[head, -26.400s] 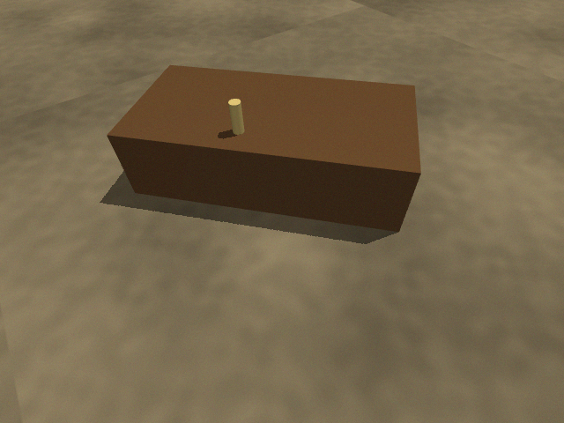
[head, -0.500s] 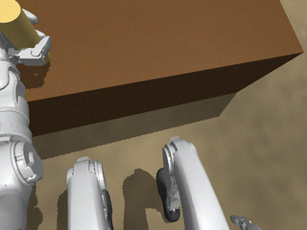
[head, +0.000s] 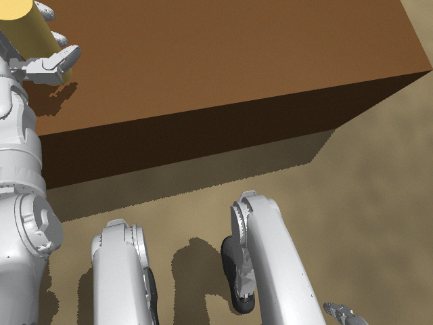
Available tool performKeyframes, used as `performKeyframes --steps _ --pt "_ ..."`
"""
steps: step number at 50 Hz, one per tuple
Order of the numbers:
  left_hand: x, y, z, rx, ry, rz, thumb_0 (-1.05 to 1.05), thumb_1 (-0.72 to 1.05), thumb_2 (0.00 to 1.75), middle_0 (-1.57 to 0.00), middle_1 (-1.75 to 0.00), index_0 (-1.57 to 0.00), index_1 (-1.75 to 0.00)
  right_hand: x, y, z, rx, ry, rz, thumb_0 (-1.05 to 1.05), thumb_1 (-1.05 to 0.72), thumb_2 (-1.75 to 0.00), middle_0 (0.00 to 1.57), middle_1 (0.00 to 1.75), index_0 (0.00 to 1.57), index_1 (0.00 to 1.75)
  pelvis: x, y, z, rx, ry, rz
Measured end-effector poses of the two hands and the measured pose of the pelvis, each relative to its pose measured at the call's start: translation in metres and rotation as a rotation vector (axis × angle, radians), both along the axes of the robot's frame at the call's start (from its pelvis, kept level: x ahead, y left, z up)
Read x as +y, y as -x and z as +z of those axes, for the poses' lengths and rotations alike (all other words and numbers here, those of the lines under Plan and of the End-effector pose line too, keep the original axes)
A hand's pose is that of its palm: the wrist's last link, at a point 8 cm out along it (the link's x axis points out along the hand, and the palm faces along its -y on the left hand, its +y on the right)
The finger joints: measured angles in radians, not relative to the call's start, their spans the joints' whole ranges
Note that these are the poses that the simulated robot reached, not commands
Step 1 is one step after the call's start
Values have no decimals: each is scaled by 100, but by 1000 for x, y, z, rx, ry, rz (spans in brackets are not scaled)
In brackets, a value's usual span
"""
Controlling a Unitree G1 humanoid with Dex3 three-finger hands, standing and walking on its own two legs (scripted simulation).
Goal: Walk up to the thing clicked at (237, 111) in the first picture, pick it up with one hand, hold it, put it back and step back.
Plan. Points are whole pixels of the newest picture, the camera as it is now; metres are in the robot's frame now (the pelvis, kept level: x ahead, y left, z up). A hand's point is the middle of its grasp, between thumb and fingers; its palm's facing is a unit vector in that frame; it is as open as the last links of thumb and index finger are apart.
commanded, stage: open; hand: left
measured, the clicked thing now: (36, 43) +0.57 +0.19 +0.02
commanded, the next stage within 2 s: withdraw in 0.32 s
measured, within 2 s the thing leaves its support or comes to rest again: neither
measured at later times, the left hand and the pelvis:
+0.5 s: hand (41, 43) +0.58 +0.19 +0.01, palm faces +0.10 -1.00 -0.03, open 16.1 cm; pelvis +0.00 +0.00 +0.00, yaw +0 degrees
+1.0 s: hand out of the picture +0.59 +0.26 +0.15, palm faces +0.17 -0.97 -0.17, open 17.5 cm; pelvis +0.02 +0.00 +0.11, yaw +0 degrees
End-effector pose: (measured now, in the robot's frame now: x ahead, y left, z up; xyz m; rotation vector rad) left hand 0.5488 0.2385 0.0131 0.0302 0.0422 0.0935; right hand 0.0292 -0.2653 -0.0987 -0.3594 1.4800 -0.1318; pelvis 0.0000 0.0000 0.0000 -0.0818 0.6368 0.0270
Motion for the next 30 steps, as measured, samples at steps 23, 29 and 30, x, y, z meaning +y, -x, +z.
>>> performKeyframes --steps 23,29,30 --pt "1 -4 0 5 3 3 -1 -51 15 -40 -27 -39 -27 2 0 4 13 4 -14 0 -93 -90 20 30 20 30 2 -3 3 10 4 0" --pt "6 -7 11 -21 2 18 -1 -57 7 -22 -13 -21 -13 2 -2 7 8 7 -14 0 -92 -90 20 30 20 30 3 -4 5 9 5 0" --pt "9 -7 15 -28 -1 26 -1 -57 6 -19 -11 -19 -12 2 -3 7 5 8 -17 0 -92 -90 20 30 20 30 3 -4 6 9 5 -1"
